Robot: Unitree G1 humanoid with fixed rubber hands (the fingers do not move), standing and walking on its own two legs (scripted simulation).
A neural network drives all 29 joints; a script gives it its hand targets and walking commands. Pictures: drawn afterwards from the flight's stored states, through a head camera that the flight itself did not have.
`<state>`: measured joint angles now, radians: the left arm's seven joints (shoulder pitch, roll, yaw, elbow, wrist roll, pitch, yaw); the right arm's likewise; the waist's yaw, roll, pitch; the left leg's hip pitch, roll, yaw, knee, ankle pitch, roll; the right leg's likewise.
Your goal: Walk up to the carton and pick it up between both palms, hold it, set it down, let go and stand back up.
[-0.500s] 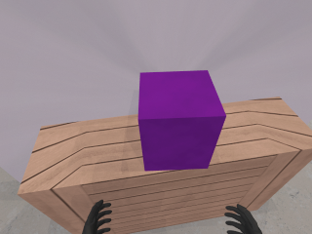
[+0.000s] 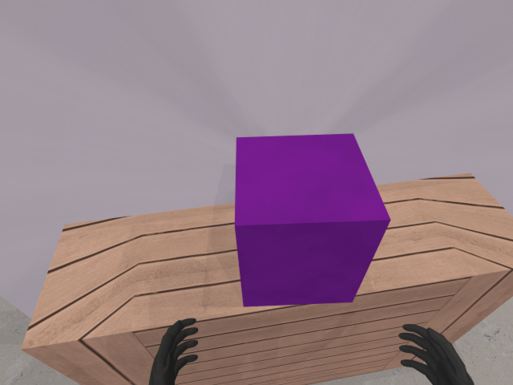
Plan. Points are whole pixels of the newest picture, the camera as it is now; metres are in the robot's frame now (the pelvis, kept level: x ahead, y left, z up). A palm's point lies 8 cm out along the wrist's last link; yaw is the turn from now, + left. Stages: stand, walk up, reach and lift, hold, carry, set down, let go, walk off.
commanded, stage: reach and lift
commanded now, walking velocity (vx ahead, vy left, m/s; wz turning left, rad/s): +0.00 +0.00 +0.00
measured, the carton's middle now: (296, 223) +0.41 -0.06 +0.02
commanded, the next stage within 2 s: none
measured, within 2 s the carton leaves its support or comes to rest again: neither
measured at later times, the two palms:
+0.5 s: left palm (176, 352) +0.20 +0.14 +0.01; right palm (460, 358) +0.18 -0.26 +0.00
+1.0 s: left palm (170, 287) +0.27 +0.14 +0.07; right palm (455, 288) +0.26 -0.26 +0.07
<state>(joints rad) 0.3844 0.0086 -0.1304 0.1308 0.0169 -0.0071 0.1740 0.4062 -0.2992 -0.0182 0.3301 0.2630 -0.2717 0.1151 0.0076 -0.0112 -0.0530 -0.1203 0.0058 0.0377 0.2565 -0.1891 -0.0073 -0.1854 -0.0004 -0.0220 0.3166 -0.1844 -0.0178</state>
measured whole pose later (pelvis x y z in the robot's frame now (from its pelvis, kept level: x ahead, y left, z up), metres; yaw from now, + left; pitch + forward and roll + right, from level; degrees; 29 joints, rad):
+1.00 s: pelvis -0.01 -0.01 +0.00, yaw -2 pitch -2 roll +0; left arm -0.02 0.03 -0.01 -0.14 -0.07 0.52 0.24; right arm -0.07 -0.41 0.00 0.25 0.39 0.11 0.09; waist -0.03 -0.03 0.03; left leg -0.01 0.02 0.06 0.19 -0.15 -0.02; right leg -0.09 0.02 0.00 0.26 -0.14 -0.03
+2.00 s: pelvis -0.02 -0.01 +0.00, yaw +2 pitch +5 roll +0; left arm -0.83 0.15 0.14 0.30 -0.20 0.87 0.25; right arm -0.90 -0.48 -0.01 0.77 0.34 0.45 0.06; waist -0.02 0.01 -0.06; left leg -0.19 0.02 -0.01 0.24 -0.13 -0.02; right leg -0.22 0.02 -0.06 0.24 -0.11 -0.03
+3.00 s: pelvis -0.02 -0.01 +0.00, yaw +1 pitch +16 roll +0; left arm -0.76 -0.01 0.15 0.86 -0.05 0.12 0.22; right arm -0.79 -0.31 -0.01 1.09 0.20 -0.07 0.02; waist 0.01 0.05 -0.16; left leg -0.37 0.01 0.01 0.17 -0.07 -0.02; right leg -0.40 0.01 -0.04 0.18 -0.04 -0.02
